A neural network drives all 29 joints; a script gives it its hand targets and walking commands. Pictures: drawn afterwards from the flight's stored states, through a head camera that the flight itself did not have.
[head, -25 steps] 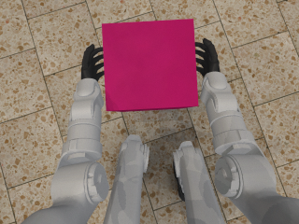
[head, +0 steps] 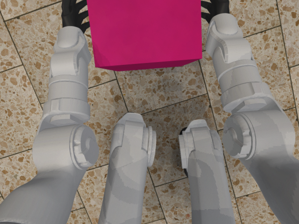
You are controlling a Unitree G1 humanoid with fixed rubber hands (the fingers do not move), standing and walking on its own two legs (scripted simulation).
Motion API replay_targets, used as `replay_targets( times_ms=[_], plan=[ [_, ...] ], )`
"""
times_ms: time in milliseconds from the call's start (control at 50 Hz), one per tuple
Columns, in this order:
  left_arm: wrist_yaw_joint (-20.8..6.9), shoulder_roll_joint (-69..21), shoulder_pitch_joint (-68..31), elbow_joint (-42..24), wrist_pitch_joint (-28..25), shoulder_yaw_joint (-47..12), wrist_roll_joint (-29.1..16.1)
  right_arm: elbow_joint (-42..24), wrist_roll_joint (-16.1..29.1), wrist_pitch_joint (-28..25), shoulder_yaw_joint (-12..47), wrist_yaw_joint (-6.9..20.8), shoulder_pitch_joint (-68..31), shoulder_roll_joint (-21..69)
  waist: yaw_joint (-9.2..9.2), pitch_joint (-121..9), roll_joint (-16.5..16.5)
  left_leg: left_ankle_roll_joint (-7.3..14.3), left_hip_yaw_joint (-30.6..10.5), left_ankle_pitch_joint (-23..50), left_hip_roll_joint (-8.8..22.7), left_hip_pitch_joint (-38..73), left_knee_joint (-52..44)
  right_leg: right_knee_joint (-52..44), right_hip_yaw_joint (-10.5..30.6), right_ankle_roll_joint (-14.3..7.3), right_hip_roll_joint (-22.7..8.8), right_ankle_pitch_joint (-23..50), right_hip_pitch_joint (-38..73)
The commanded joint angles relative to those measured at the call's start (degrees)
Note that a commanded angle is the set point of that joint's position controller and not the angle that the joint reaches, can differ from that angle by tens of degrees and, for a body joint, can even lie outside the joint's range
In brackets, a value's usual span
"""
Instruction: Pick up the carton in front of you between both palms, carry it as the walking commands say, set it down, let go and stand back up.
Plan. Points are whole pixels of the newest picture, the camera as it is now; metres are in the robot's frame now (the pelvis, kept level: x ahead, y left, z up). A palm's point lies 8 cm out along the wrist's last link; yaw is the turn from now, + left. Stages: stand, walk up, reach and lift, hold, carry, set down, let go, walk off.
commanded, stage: set down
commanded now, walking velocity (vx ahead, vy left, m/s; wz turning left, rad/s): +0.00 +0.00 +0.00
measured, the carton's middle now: (145, 26) +0.53 +0.10 -0.24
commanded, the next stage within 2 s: none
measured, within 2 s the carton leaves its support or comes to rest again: rests again in 0.52 s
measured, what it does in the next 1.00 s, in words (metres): stands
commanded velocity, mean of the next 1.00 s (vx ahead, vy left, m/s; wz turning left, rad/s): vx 0.00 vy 0.00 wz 0.00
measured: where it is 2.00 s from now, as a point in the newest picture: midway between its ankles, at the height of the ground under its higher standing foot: (158, 155)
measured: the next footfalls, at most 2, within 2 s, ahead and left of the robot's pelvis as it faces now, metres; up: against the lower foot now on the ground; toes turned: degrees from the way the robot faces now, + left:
none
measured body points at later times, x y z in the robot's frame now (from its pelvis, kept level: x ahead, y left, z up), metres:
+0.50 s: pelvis +0.01 -0.01 -0.02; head +0.36 +0.03 +0.24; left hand +0.49 +0.24 -0.20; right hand +0.55 -0.06 -0.20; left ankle +0.13 +0.13 -0.38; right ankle +0.10 -0.12 -0.38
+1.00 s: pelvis +0.00 -0.01 -0.03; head +0.35 +0.02 +0.23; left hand +0.50 +0.24 -0.21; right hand +0.56 -0.06 -0.21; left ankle +0.13 +0.13 -0.38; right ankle +0.09 -0.12 -0.38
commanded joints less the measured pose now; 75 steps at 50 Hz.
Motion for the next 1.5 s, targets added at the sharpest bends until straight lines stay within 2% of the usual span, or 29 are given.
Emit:
replay_targets(
  times_ms=[0,40,120,220,340,480,560,680,940,1020,1080,1120,1140,1160,1180,1200,1260,1340,1400,1480],
  plan=[
    [-14.33,-48.19,-40.77,-7.59,-2.82,-25.92,-8.26,-8.00,6.44,-2.59,22.72,11.70,-38.15,50.79,4.41,-75.25,0.35,1.04,11.82,21.02,0.01,46.08,-4.98,-7.75,-8.27,-3.04,0.04,15.86,25.81],
    [-14.87,-48.00,-41.06,-8.24,-3.10,-26.28,-9.69,-9.16,7.53,-2.73,24.64,11.43,-38.76,52.17,5.21,-75.26,-2.22,1.40,11.52,24.40,0.01,45.28,-3.64,-6.29,-8.47,-2.71,0.14,19.25,26.72],
    [-15.57,-47.72,-39.16,-7.69,-3.42,-26.19,-10.98,-11.35,9.04,-3.23,27.67,10.96,-39.21,54.07,6.44,-76.66,-5.12,1.91,11.20,28.65,0.20,45.81,-1.72,-4.94,-8.16,-2.47,0.07,23.21,28.13],
    [-17.08,-46.74,-35.72,-3.03,-3.25,-22.48,-8.83,-8.20,8.02,-3.28,26.65,11.35,-37.16,54.22,7.00,-69.43,-7.01,2.42,11.44,24.83,0.47,38.39,-0.72,-5.16,-7.23,-2.58,-0.09,21.74,25.37],
    [-18.28,-44.45,-35.86,-0.47,-3.52,-19.54,-6.37,-3.66,6.20,-3.65,22.81,11.98,-35.30,51.69,6.38,-60.77,-5.09,2.79,11.37,21.12,0.66,32.50,-0.43,-5.36,-6.30,-3.26,0.07,19.35,20.85],
    [-18.01,-40.82,-38.70,-0.90,-4.84,-19.21,-6.31,-2.00,6.07,-4.61,21.19,12.33,-36.63,48.55,6.12,-57.09,-3.86,3.17,10.80,20.23,1.11,31.71,-0.04,-4.50,-6.13,-3.94,-0.01,17.87,18.18],
    [-17.50,-39.35,-39.35,-0.04,-5.62,-19.18,-6.55,-1.04,6.45,-5.12,21.29,12.62,-37.19,46.86,6.20,-55.31,-3.81,3.42,10.38,20.64,1.35,32.03,0.40,-3.84,-6.15,-4.18,-0.22,17.59,16.94],
    [-17.39,-36.60,-37.12,3.57,-5.53,-16.24,-4.30,2.85,4.04,-4.88,17.83,13.54,-35.07,42.61,5.30,-48.29,-3.96,4.08,9.55,15.74,1.50,29.55,0.12,-4.21,-6.25,-4.66,-0.48,12.67,13.03],
    [-17.17,-28.89,-32.74,9.98,-5.42,-9.29,0.43,8.93,-0.63,-4.35,11.59,14.41,-30.65,33.35,3.78,-37.00,-3.64,5.44,7.71,8.88,1.86,23.02,0.02,-4.44,-5.16,-5.49,-1.40,7.56,8.97],
    [-16.82,-26.19,-31.54,10.82,-5.61,-7.76,1.15,9.26,-1.26,-4.34,10.89,14.18,-29.95,30.45,3.82,-35.92,-3.56,5.29,7.84,7.92,2.21,22.60,0.29,-4.39,-4.74,-5.36,-1.82,7.23,10.03],
    [-15.80,-22.28,-30.45,11.70,-6.45,-6.39,1.32,8.98,-0.84,-4.79,11.01,13.33,-30.03,26.02,4.24,-36.39,-3.51,4.70,8.42,8.05,2.81,23.62,0.74,-4.13,-4.49,-4.81,-2.35,7.59,12.07],
    [-13.53,-13.56,-27.72,12.94,-7.98,-3.81,0.71,8.43,-0.33,-5.49,10.29,11.01,-28.35,17.04,4.15,-37.61,-3.43,4.06,9.00,8.50,3.42,25.03,1.19,-3.94,-4.49,-4.00,-3.06,8.10,14.44],
    [-11.82,-6.34,-25.17,14.01,-8.95,-1.56,0.48,8.34,0.13,-5.93,9.29,9.48,-26.60,10.08,4.24,-38.49,-3.19,3.63,9.22,8.82,3.84,26.05,1.23,-3.86,-4.55,-3.47,-3.71,8.31,15.62],
    [-8.66,5.80,-20.87,15.16,-10.49,2.09,0.49,8.47,0.39,-6.56,7.71,6.80,-23.49,-1.95,4.48,-39.37,-2.65,3.17,9.35,9.29,4.45,27.74,1.14,-3.81,-4.49,-2.87,-4.53,8.49,16.55],
    [-5.84,14.78,-18.93,15.65,-11.96,2.93,-0.68,7.44,1.98,-7.13,7.96,4.47,-22.92,-10.80,4.99,-40.44,-1.73,3.05,9.36,10.45,5.07,29.24,1.17,-3.64,-4.35,-2.43,-5.34,9.10,17.28],
    [-3.90,18.57,-19.49,16.05,-13.05,2.43,-2.59,7.56,3.55,-7.50,8.55,3.07,-23.24,-14.26,5.04,-41.95,-1.31,2.85,9.32,11.79,5.55,30.43,1.31,-3.41,-4.14,-2.19,-5.83,10.08,17.76],
    [-1.86,21.57,-21.46,17.09,-15.18,-0.84,-8.36,7.79,8.75,-8.18,12.77,2.11,-24.19,-16.05,5.24,-46.38,-1.95,2.89,8.51,16.03,6.20,32.86,2.13,-2.10,-3.44,-2.04,-6.89,13.45,19.63],
    [-2.54,20.99,-21.61,16.81,-16.35,-6.77,-14.48,4.43,13.23,-8.93,16.94,2.66,-23.77,-13.97,5.23,-51.49,-2.91,3.17,7.38,21.63,6.64,34.91,2.95,-0.51,-3.79,-2.04,-7.87,17.43,21.56],
    [-2.68,21.46,-20.57,14.91,-16.19,-8.88,-17.58,0.69,14.33,-8.92,17.39,2.54,-23.06,-15.13,4.82,-57.84,-2.72,3.19,7.23,24.56,6.64,39.05,2.77,0.03,-4.73,-2.19,-8.11,18.80,23.94],
    [-1.87,23.19,-18.01,10.08,-14.87,-9.27,-19.37,-4.57,13.20,-7.77,15.95,1.41,-20.98,-17.05,4.53,-69.16,-2.62,3.09,8.25,26.03,5.96,47.16,1.39,-0.83,-6.64,-2.32,-7.47,18.28,28.39]
  ],
)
